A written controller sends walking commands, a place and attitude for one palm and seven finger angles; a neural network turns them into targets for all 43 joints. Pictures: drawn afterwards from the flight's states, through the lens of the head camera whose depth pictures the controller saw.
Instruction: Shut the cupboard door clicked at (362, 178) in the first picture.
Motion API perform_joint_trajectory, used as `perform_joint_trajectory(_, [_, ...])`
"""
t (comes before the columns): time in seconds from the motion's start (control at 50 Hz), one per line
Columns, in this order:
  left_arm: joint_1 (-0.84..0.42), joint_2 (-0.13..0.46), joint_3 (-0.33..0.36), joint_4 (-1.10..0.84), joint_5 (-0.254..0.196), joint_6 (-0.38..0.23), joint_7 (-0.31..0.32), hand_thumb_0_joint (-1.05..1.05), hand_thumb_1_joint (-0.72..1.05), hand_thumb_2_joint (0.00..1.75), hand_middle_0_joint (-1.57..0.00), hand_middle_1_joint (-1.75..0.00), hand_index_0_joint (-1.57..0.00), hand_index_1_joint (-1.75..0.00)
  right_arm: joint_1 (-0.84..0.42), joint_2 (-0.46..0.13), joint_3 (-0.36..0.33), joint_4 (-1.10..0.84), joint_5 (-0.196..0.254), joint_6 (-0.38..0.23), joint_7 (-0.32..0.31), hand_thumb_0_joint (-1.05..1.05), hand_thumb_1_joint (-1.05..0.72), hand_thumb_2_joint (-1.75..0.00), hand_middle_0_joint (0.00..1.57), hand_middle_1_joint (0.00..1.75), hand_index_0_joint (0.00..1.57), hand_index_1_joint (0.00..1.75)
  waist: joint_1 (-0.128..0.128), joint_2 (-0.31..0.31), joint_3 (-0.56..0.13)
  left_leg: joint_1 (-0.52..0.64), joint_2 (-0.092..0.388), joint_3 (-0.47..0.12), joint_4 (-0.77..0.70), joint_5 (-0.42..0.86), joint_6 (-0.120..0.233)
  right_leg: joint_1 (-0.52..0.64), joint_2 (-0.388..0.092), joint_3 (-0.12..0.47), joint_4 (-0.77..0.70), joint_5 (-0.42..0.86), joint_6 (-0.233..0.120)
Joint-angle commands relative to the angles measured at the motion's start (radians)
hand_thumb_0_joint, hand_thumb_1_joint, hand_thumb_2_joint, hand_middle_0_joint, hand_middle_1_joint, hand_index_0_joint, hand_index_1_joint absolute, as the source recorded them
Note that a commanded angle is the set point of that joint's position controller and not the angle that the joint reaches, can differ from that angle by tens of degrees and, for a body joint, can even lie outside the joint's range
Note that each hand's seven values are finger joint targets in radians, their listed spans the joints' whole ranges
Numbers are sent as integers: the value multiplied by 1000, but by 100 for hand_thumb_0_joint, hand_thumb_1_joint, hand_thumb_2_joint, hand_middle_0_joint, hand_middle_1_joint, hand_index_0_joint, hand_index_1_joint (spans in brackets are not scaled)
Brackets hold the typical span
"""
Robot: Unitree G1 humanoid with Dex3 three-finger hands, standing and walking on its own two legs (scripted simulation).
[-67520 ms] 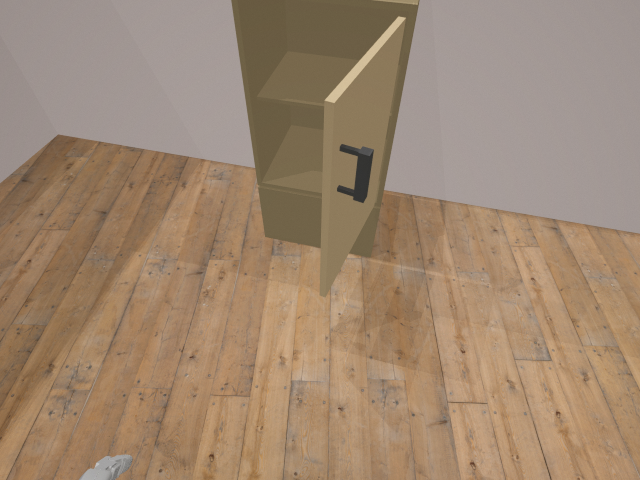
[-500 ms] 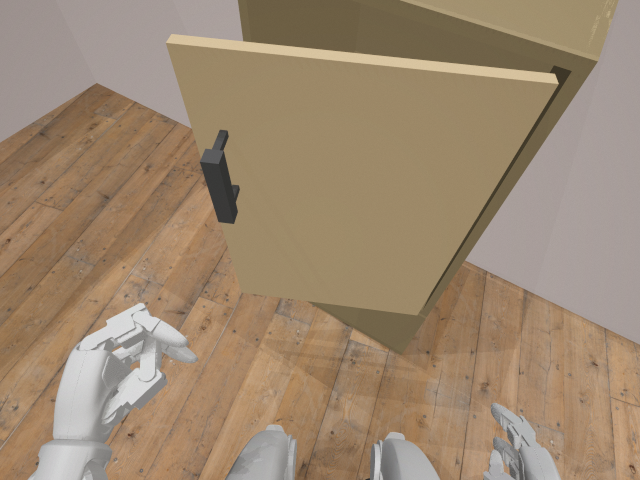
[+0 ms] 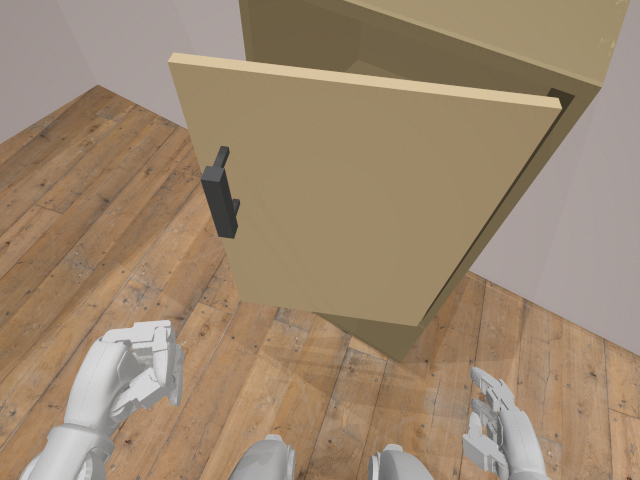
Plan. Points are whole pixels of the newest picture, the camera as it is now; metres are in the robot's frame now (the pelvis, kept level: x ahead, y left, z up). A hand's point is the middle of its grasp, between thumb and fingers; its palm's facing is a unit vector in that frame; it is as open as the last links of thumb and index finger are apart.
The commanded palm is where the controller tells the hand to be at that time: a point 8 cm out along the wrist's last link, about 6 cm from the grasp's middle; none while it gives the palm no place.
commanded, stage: raise the hand and make a fist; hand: left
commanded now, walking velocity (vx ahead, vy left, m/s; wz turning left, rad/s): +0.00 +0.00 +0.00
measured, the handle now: (225, 193) +0.46 +0.17 +0.06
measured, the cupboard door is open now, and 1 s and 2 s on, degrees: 24 24 24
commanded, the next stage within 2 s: bring the fist close to the handle in 0.44 s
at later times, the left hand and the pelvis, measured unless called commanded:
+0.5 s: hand (165, 376) +0.22 +0.18 +0.06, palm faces -0.03 -1.00 -0.05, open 3.1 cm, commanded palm +0.19 +0.23 +0.06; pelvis -0.01 -0.01 +0.00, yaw +0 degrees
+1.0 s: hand (198, 317) +0.28 +0.16 +0.06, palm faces -0.07 -1.00 -0.02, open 3.1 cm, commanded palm +0.26 +0.21 +0.06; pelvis +0.00 -0.01 +0.00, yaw +0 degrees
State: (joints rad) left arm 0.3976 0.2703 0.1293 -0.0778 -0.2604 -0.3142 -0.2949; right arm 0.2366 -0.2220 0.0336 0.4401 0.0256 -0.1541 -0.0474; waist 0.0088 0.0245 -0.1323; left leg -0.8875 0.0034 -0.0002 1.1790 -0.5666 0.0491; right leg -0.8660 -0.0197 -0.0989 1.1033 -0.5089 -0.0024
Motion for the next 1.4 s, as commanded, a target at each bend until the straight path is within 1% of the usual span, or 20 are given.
perform_joint_trajectory(0.0, [-35, 117, 150, -252, -63, -125, 36, 0, 90, 90, -130, -150, -130, -150, -4, -133, -67, -129, -2, -50, -11, 0, -90, -90, 20, 30, 20, 30, 3, 70, -268, 199, -3, -62, -204, 442, -60, 183, 46, 17, -101, 311, -35])
perform_joint_trajectory(0.06, [-9, 46, 68, -114, -47, -95, 6, 0, 90, 90, -130, -150, -130, -150, -2, -151, -71, -116, 0, -47, -5, 0, -90, -90, 20, 30, 20, 30, -29, 22, -178, 141, -1, -62, -203, 371, -52, 144, 45, 14, -120, 263, -31])
perform_joint_trajectory(0.14, [-32, 71, 49, -78, -43, -47, -49, 0, 90, 90, -130, -150, -130, -150, 2, -174, -79, -138, 12, -53, -9, 0, -90, -90, 20, 30, 20, 30, -36, -27, -174, 101, -10, -55, -212, 262, -38, 160, 33, 41, -161, 178, -26])
perform_joint_trajectory(0.18, [-64, 135, 105, -160, -49, -61, -43, 0, 90, 90, -130, -150, -130, -150, -2, -171, -81, -146, 9, -58, -13, 0, -90, -90, 20, 30, 20, 30, -15, -4, -251, 127, -13, -52, -210, 303, -34, 209, 30, 54, -155, 213, -29])
perform_joint_trajectory(0.26, [-79, 193, 189, -282, -60, -140, 21, 0, 90, 90, -130, -150, -130, -150, -10, -146, -74, -137, -2, -68, -14, 0, -90, -90, 20, 30, 20, 30, 22, 78, -293, 169, -11, -52, -213, 374, -45, 224, 39, 49, -119, 265, -41])
perform_joint_trajectory(0.34, [-27, 91, 117, -170, -51, -165, 45, 0, 90, 90, -130, -150, -130, -150, -12, -145, -74, -114, -1, -59, -5, 0, -90, -90, 20, 30, 20, 30, -12, 56, -188, 133, -7, -49, -212, 295, -48, 142, 40, 33, -124, 196, -33])
perform_joint_trajectory(0.44, [-20, 73, 46, -74, -28, -78, -18, 0, 90, 90, -130, -150, -130, -150, -1, -170, -79, -135, 13, -47, -4, 0, -90, -90, 20, 30, 20, 30, -33, -9, -149, 93, -10, -52, -226, 201, -37, 140, 35, 48, -170, 112, -26])
perform_joint_trajectory(0.52, [-83, 141, 114, -192, -50, -91, -20, 0, 90, 90, -130, -150, -130, -150, -9, -160, -75, -152, 10, -56, -18, 0, -90, -90, 20, 30, 20, 30, -15, -9, -234, 115, -14, -44, -215, 243, -29, 206, 30, 69, -172, 142, -26])
perform_joint_trajectory(0.56, [-205, 174, 139, -236, -55, -132, 7, 0, 90, 90, -130, -150, -130, -150, -9, -158, -65, -130, 1, -63, -27, 0, -90, -90, 20, 30, 20, 30, -26, 16, -231, 114, -11, -51, -194, 254, -29, 179, 38, 66, -149, 153, -30])
perform_joint_trajectory(0.58, [-243, 158, 135, -237, -56, -152, 17, 0, 90, 90, -130, -150, -130, -150, -17, -150, -61, -119, -1, -68, -27, 0, -90, -90, 20, 30, 20, 30, -22, 51, -235, 119, -12, -52, -192, 253, -33, 165, 35, 66, -140, 150, -32])
perform_joint_trajectory(0.64, [-265, 113, 109, -119, -48, -175, 33, 0, 90, 90, -130, -150, -130, -150, -12, -154, -58, -87, -2, -74, -23, 0, -90, -90, 20, 30, 20, 30, -40, 36, -182, 87, -10, -56, -182, 198, -37, 98, 38, 58, -135, 94, -30])
perform_joint_trajectory(0.72, [-266, 79, 45, -11, -29, -102, -14, 0, 90, 90, -130, -150, -130, -150, 1, -173, -66, -86, 8, -66, -17, 0, -90, -90, 20, 30, 20, 30, -41, 36, -217, 100, -11, -52, -196, 215, -33, 126, 31, 60, -147, 129, -27])
perform_joint_trajectory(0.8, [-305, 130, 81, -40, -31, -26, -30, 0, 90, 90, -130, -150, -130, -150, 12, -175, -70, -102, 12, -50, -18, 0, -90, -90, 20, 30, 20, 30, -28, 11, -305, 137, -12, -42, -206, 314, -26, 225, 26, 67, -155, 251, -22])
perform_joint_trajectory(0.86, [-375, 172, 141, -94, -39, -51, 17, 0, 90, 90, -130, -150, -130, -150, 3, -167, -67, -98, 4, -47, -22, 0, -90, -90, 20, 30, 20, 30, -15, 24, -321, 154, -9, -45, -206, 366, -31, 238, 29, 60, -136, 299, -27])
perform_joint_trajectory(0.94, [-418, 79, 77, -32, -22, -103, 79, 0, 90, 90, -130, -150, -130, -150, 3, -153, -64, -67, -4, -50, -8, 0, -90, -90, 20, 30, 20, 30, -30, 38, -262, 172, -4, -50, -218, 355, -44, 167, 31, 38, -126, 270, -28])
perform_joint_trajectory(1.04, [-427, 36, -3, 109, 29, -75, 65, 0, 90, 90, -130, -150, -130, -150, 22, -171, -74, -63, 1, -21, 10, 0, -90, -90, 20, 30, 20, 30, -47, -2, -223, 142, -4, -42, -228, 307, -39, 152, 25, 44, -144, 242, -24])
perform_joint_trajectory(1.1, [-569, 71, 15, 127, 39, -58, 65, 0, 90, 90, -130, -150, -130, -150, 23, -177, -76, -59, 6, -5, 4, 0, -90, -90, 20, 30, 20, 30, -56, -14, -229, 142, -3, -46, -237, 268, -34, 157, 24, 53, -158, 207, -26])
perform_joint_trajectory(1.2, [-755, 104, 62, 54, 30, -120, 118, 0, 90, 90, -130, -150, -130, -150, 14, -162, -71, -31, -3, -10, -6, 0, -90, -90, 20, 30, 20, 30, -41, 43, -368, 235, 0, -56, -229, 367, -42, 184, 25, 54, -130, 282, -32])
perform_joint_trajectory(1.28, [-754, 85, 55, 203, 51, -133, 141, 0, 90, 90, -130, -150, -130, -150, 24, -163, -73, 5, -7, -1, 5, 0, -90, -90, 20, 30, 20, 30, -44, 30, -335, 208, 2, -48, -223, 376, -44, 166, 25, 53, -127, 296, -29])
perform_joint_trajectory(1.38, [-808, 47, 13, 391, 75, -65, 113, 0, 90, 90, -130, -150, -130, -150, 53, -176, -78, 8, 2, 33, 16, 0, -90, -90, 20, 30, 20, 30, -59, -23, -281, 171, -1, -36, -241, 340, -39, 172, 23, 56, -156, 292, -26])
